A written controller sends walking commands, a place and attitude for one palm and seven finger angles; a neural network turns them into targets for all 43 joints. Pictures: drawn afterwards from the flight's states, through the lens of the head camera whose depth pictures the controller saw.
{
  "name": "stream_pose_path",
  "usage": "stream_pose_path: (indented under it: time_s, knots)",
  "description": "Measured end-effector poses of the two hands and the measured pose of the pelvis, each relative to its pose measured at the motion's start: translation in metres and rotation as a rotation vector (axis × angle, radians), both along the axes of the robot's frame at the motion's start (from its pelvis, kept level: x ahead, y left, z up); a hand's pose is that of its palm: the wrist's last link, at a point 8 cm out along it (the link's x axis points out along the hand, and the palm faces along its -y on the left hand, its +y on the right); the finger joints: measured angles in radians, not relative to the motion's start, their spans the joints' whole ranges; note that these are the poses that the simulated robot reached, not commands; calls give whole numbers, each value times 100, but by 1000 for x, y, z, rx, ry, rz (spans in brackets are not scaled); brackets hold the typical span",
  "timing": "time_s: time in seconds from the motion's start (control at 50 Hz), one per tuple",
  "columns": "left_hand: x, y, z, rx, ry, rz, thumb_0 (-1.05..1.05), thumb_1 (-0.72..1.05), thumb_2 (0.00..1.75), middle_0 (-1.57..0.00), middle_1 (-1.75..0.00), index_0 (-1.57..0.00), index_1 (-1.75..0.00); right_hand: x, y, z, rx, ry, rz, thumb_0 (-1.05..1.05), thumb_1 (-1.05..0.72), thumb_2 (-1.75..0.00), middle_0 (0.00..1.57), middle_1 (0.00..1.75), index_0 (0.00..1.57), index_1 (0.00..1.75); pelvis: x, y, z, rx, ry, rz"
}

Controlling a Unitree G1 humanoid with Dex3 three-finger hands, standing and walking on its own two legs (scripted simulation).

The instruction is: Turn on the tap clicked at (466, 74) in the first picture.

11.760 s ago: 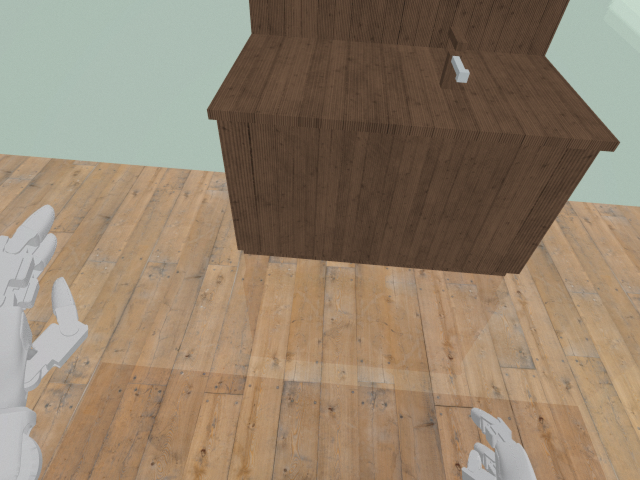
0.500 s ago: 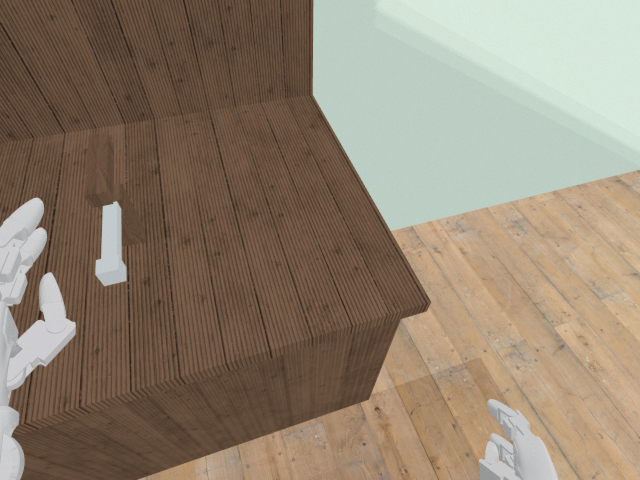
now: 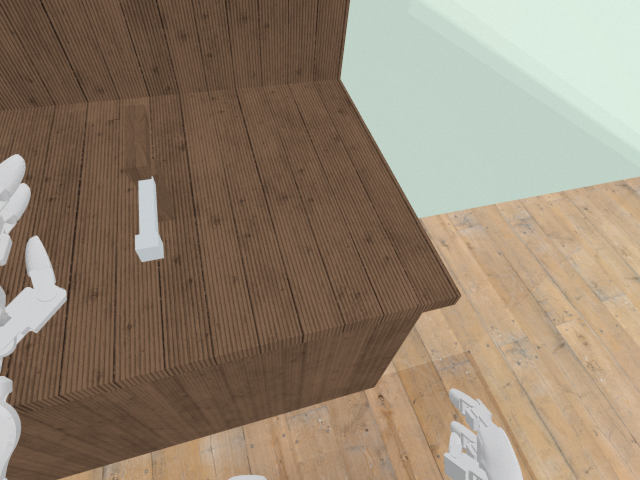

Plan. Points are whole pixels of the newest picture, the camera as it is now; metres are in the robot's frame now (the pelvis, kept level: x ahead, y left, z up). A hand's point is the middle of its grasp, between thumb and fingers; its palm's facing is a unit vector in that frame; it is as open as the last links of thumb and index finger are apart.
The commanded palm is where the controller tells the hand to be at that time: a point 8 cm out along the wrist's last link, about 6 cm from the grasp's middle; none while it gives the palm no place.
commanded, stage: come to a stop and stand still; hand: left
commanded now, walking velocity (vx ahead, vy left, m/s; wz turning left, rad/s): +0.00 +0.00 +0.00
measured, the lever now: (149, 246) +0.36 +0.27 +0.04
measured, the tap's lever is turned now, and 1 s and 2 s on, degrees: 0 0 0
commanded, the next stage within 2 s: look again from close up in 0.10 s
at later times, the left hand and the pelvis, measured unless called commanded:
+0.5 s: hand (79, 293) +0.23 +0.25 +0.16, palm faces +0.38 -0.84 -0.38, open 7.4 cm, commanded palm +0.17 +0.28 +0.18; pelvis +0.01 +0.00 +0.00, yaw +0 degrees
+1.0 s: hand (88, 314) +0.21 +0.24 +0.15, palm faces +0.36 -0.85 -0.38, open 7.4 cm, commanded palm +0.16 +0.27 +0.18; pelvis +0.00 -0.01 +0.00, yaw +0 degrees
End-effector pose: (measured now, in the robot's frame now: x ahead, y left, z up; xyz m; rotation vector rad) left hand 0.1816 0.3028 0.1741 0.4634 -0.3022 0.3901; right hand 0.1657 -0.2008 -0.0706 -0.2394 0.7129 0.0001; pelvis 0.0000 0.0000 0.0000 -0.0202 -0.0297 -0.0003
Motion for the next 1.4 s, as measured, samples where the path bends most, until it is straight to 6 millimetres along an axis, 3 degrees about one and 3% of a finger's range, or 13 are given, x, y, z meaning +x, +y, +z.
stream_pose_path:
  time_s: [0.24,0.42,0.66,0.72,0.78,0.92,1.0,1.08,1.26,1.4]
  knots:
    - [10,-9,-9,-32,34,-56,1,89,89,-20,-30,-21,-30,16,-8,16,-24,-68,-29,1,-90,-90,20,30,21,30,3,3,2,-1,10,0]
    - [6,-10,-1,-3,28,-50,1,89,89,-21,-30,-21,-30,11,-20,13,-41,-29,-42,1,-90,-90,20,30,20,30,6,-1,3,-2,12,6]
    - [8,-19,-6,-29,52,-48,1,89,89,-21,-30,-21,-30,5,-27,9,-31,-16,-66,1,-90,-90,20,30,20,30,7,-6,3,-1,10,4]
    - [18,0,16,124,-26,-34,1,89,89,-21,-31,-22,-30,3,-25,5,-59,2,-19,1,-90,-90,20,30,20,30,1,-10,2,0,20,5]
    - [22,8,22,73,-77,2,1,89,89,-21,-30,-21,-30,0,-25,5,-27,-15,-29,1,-90,-90,20,30,20,30,-2,-9,1,9,15,-7]
    - [2,-29,-5,-4,49,-96,1,89,89,-20,-30,-21,-30,-7,-26,2,9,-47,-78,1,-90,-90,20,30,20,30,0,-7,-1,12,10,-5]
    - [-6,-20,-14,-24,70,-48,1,89,89,-21,-30,-21,-30,-9,-27,2,-19,-20,-68,1,-90,-90,20,30,20,30,0,-10,0,8,8,2]
    - [-6,-10,-10,-49,17,14,1,89,89,-21,-30,-21,-30,-6,-28,4,-42,-13,-44,1,-90,-90,20,30,20,30,0,-11,1,3,6,7]
    - [8,-19,-3,-55,-20,-39,1,89,89,-20,-30,-21,-30,12,-26,16,-43,-63,-42,1,-90,-90,20,30,20,30,4,-8,2,0,11,6]
    - [10,-15,-6,-28,31,-43,1,89,89,-21,-30,-21,-30,19,-22,16,-39,-52,-45,1,-90,-90,20,30,20,30,9,-7,3,-3,18,7]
